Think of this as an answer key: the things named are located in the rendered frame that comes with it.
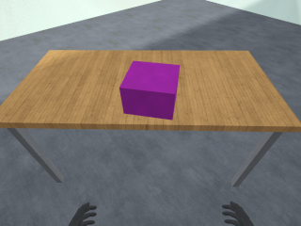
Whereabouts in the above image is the carton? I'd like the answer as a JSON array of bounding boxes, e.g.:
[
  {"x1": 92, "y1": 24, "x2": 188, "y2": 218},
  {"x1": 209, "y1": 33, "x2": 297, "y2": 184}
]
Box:
[{"x1": 119, "y1": 60, "x2": 180, "y2": 120}]

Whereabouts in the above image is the right robot hand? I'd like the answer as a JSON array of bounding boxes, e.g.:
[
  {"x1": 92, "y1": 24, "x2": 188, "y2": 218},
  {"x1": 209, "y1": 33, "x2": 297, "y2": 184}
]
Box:
[{"x1": 222, "y1": 202, "x2": 254, "y2": 226}]

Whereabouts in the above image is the left robot hand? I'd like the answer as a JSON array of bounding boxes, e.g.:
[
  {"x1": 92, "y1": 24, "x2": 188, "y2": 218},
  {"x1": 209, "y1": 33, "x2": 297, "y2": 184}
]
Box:
[{"x1": 69, "y1": 202, "x2": 97, "y2": 226}]

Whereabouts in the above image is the table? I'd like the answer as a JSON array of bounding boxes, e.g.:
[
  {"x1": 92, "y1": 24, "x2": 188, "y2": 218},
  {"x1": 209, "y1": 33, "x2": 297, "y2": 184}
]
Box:
[{"x1": 0, "y1": 50, "x2": 301, "y2": 187}]

